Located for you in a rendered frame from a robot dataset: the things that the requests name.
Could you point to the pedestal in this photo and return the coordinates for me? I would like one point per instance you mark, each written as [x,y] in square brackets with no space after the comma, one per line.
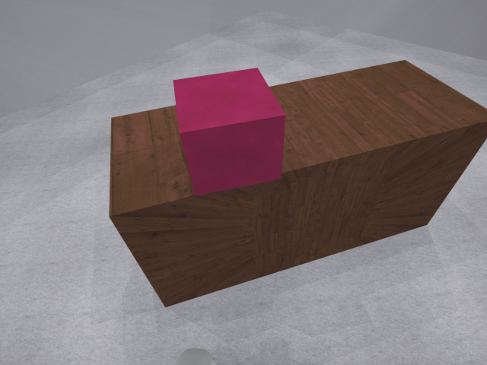
[368,154]

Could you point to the left robot thigh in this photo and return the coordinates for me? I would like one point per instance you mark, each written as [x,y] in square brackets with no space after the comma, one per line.
[195,356]

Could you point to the carton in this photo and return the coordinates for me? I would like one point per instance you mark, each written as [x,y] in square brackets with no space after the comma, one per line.
[232,130]

